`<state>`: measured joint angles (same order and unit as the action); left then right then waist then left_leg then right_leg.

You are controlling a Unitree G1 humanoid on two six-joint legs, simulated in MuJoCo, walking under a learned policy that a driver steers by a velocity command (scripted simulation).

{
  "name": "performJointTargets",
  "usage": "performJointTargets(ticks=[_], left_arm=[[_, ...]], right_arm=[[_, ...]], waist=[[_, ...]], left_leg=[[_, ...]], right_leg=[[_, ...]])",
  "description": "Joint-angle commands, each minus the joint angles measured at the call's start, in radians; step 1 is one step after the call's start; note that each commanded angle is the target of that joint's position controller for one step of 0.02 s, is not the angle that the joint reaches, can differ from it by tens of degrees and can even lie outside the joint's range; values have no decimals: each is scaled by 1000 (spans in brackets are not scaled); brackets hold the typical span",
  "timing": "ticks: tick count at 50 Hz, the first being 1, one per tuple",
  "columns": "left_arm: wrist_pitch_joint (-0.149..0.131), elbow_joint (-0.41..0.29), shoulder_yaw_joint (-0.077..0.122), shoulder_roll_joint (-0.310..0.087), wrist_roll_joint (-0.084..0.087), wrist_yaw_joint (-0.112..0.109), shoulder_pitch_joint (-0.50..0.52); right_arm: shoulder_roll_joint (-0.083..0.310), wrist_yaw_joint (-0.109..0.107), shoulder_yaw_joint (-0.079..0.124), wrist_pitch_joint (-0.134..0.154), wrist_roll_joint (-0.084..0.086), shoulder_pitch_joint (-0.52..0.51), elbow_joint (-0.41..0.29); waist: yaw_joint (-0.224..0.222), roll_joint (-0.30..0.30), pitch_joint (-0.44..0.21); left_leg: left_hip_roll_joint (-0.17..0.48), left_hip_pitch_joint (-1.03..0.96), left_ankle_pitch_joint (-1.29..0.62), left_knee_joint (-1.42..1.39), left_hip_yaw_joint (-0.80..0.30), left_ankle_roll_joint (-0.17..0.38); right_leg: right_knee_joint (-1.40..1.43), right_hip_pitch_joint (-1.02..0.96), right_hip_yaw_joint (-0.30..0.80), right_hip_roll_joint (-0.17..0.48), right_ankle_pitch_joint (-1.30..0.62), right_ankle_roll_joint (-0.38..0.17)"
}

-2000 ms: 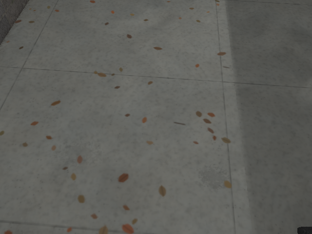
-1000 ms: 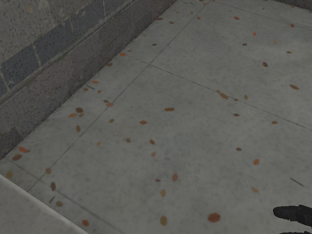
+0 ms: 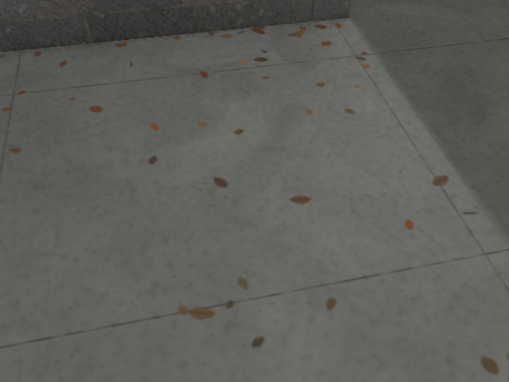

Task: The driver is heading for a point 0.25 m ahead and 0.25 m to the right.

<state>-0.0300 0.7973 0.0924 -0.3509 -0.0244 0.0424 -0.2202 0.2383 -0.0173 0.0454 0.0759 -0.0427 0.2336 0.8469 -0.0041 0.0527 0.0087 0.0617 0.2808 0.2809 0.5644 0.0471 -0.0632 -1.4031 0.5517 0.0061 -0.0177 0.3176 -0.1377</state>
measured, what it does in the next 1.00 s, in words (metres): walks ahead, turning right: right foot, then left foot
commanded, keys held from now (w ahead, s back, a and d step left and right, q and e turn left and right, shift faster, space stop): w+e+shift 0.24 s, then shift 0.76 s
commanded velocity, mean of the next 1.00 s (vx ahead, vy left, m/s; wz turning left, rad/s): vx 0.47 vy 0.00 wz -0.46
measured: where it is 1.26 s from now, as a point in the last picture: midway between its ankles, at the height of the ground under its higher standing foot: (325, 337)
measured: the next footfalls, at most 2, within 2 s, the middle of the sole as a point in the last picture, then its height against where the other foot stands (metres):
right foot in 0.30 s outside the picture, level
left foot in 0.72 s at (297, 294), level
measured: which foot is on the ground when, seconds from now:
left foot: down 0.00-0.30, up 0.32-0.70, down 0.72-1.00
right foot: up 0.00-0.28, down 0.30-0.74, up 0.76-1.00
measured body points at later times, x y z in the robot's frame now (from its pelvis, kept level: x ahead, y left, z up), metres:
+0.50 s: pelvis +0.39 -0.07 +0.01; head +0.43 -0.10 +0.45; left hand +0.59 +0.14 -0.11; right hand +0.44 -0.37 -0.10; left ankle +0.48 +0.10 -0.63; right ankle +0.39 -0.09 -0.73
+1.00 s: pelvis +0.58 -0.12 +0.00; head +0.61 -0.14 +0.45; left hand +0.82 +0.05 -0.12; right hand +0.60 -0.39 -0.12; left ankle +0.73 -0.09 -0.73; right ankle +0.53 -0.26 -0.71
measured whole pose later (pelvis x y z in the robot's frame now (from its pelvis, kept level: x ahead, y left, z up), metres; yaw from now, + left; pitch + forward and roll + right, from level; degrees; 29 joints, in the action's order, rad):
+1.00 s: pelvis +0.58 -0.12 +0.00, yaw -28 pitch +1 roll +1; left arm 0.04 0.80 0.04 -0.24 0.00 -0.03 -0.15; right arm 0.21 0.00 0.03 0.01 -0.02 0.13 0.77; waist 0.02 -0.01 0.05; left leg -0.06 0.44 0.06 0.48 0.04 0.06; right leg -0.76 0.42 0.08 0.04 0.38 0.04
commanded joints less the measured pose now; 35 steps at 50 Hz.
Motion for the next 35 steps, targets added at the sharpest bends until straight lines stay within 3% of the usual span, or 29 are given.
performJointTargets(ticks=[1, 5, 6, 8, 9, 11, 12, 13, 14, 15, 16, 17, 18, 19, 20, 21, 23, 25, 27, 28, 30, 32, 34, 35], left_arm=[[20, -163, -41, 86, -8, 37, 128], [33, -216, -42, 40, 4, 45, 199], [34, -242, -51, 44, 1, 50, 229], [32, -255, -57, 41, -7, 57, 314], [29, -252, -60, 44, -3, 57, 321], [23, -235, -53, 17, 2, 47, 278], [21, -213, -45, -7, 6, 37, 195], [14, -169, -34, -27, -1, 28, 45], [1, -93, -12, -60, -10, 14, -160], [-2, -55, 9, -97, -21, -11, -175], [9, -104, 36, -242, -36, -19, -88], [21, -130, 42, -216, -8, -35, -186], [15, -98, 37, -197, 1, -50, -144], [-25, -143, 25, -140, 51, -25, -47], [-44, -141, 10, -99, 61, -20, 40], [-54, -147, 0, -78, 42, -20, 86], [-62, -129, -9, -35, 48, -25, 93], [-57, -105, -10, -31, 46, -45, 72], [-36, -93, -7, -32, 41, -70, 59], [-25, -82, -7, -27, 44, -79, 28], [-8, -51, -9, -22, 51, -93, -51], [-1, -37, -8, -18, 43, -99, -76], [-2, -37, -7, -14, 28, -99, -65], [-3, -43, -5, -18, 25, -97, -41]], right_arm=[[57, 11, 16, 23, 14, 122, 29], [79, 14, 20, 54, 14, 59, 22], [113, 13, 26, 61, 14, 65, 20], [120, 8, 25, 57, 17, 125, 43], [141, 5, 29, 51, 12, 143, 40], [195, -7, 38, 33, 8, 186, 34], [232, -13, 47, 14, 3, 190, 26], [264, -19, 55, -5, 2, 179, 18], [268, -18, 56, -13, 8, 161, -2], [203, -5, 45, -10, 5, 189, -6], [103, 8, 20, -7, 34, 283, -110], [178, -1, 28, 10, 34, 134, -146], [148, -4, 14, 17, 52, 91, -157], [176, -26, 27, 60, 86, 31, -175], [185, -37, 34, 60, 88, 31, -156], [190, -38, 43, 46, 85, 66, -144], [160, -32, 46, 24, 64, 64, -151], [103, -23, 31, 22, 42, -17, -182], [61, -7, 17, 31, 32, -59, -187], [57, 2, 14, 37, 30, -97, -188], [60, 25, 10, 48, 36, -196, -209], [85, 44, 13, 53, 38, -251, -228], [131, 53, 29, 60, 30, -220, -223], [149, 53, 37, 65, 24, -153, -203]], waist=[[20, -165, 44], [-26, -118, 64], [-33, -131, 93], [2, -72, 145], [6, -80, 136], [-27, -128, 67], [-76, -153, 12], [-143, -162, -52], [-217, -130, -143], [-175, -30, -154], [-38, 237, -297], [-133, 1, -426], [-90, -32, -296], [-75, -144, -239], [-12, -189, -164], [35, -165, -112], [62, -119, -58], [48, -84, -25], [29, -48, -57], [-2, -37, -77], [-60, -25, -87], [-75, 12, -66], [-42, 30, -65], [1, 31, -84]], left_leg=[[235, -186, 62, -380, -214, 102], [157, -145, -212, -464, 84, 95], [190, -129, -231, -494, 105, 107], [166, -206, -354, -513, 191, 102], [159, -249, -510, -485, 225, 99], [183, -366, -1056, -328, 254, 91], [204, -412, -1248, -182, 255, 91], [225, -387, -1352, 31, 238, 101], [220, -287, -1249, 309, 215, 95], [122, -10, -463, 618, 193, 70], [-52, 418, 306, 1091, 119, 6], [-33, 461, 181, 1123, -62, 19], [6, 479, 101, 1060, -73, 27], [0, 459, 148, 996, -142, 15], [50, 435, 111, 919, -139, 9], [79, 360, 97, 877, -140, 9], [95, 326, 70, 721, -121, 6], [47, 293, -18, 528, -56, 8], [-5, 232, -217, 307, -13, 11], [-33, 206, -336, 195, 1, 11], [-68, 191, -504, 40, 1, 18], [-77, 191, -526, -40, -16, 39], [-90, 174, -450, -75, -26, 76], [-100, 126, -443, -106, -16, 99]], right_leg=[[6, 330, 61, 118, -83, 20], [231, 245, -6, 109, -278, 30], [341, 214, -24, 134, -309, 23], [496, 184, -111, 107, -320, -8], [559, 133, -149, 82, -302, -27], [611, 18, -213, -1, -235, -62], [626, -60, -223, -40, -163, -77], [661, -220, -204, -79, -109, -93], [794, -480, -149, -103, -196, -119], [819, -722, 8, -15, -220, -123], [834, -1047, 571, 338, -607, -302], [940, -1032, 643, 343, -779, -303], [970, -902, 524, 345, -882, -284], [1045, -762, 543, 303, -697, -269], [1057, -623, 452, 274, -656, -231], [1078, -480, 383, 259, -716, -208], [1095, -353, 275, 200, -815, -159], [1102, -256, 154, 109, -947, -105], [1078, -255, 56, 33, -944, -47], [1064, -282, 39, 18, -902, -21], [1047, -356, 65, 38, -798, 10], [1022, -404, 116, 72, -712, 21], [935, -464, 166, 103, -741, 30], [849, -489, 172, 102, -820, 42]])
